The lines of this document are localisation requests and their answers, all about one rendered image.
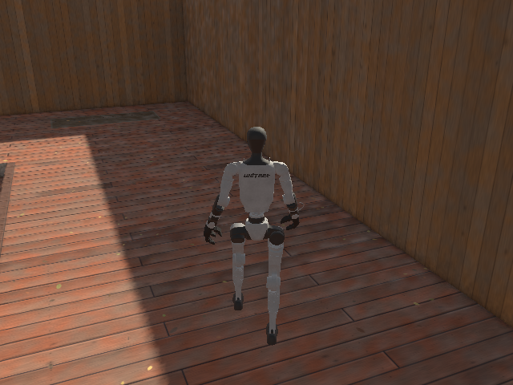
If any right robot forearm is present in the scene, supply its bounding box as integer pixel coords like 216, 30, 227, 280
287, 192, 299, 219

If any robot left upper arm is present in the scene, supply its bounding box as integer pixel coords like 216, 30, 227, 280
217, 161, 240, 207

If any robot left foot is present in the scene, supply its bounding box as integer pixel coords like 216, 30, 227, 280
232, 293, 244, 310

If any right robot hand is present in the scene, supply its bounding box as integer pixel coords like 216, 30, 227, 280
281, 214, 300, 230

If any left robot forearm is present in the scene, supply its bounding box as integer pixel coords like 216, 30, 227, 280
206, 194, 224, 229

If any robot right upper arm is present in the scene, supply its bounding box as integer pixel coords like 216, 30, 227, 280
273, 161, 295, 205

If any robot right shin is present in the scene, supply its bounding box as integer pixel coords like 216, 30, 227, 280
268, 277, 281, 334

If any left robot hand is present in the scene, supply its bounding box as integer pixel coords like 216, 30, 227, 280
204, 225, 222, 245

